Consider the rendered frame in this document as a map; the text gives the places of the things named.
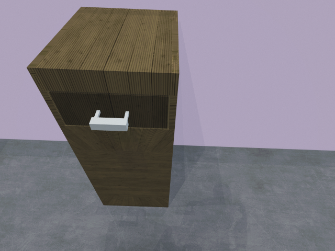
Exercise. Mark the cabinet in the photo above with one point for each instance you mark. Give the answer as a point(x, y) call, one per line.
point(123, 51)

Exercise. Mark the handle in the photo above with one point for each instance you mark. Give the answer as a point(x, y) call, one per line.
point(109, 124)

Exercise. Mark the drawer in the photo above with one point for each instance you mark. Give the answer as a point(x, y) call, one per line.
point(145, 111)

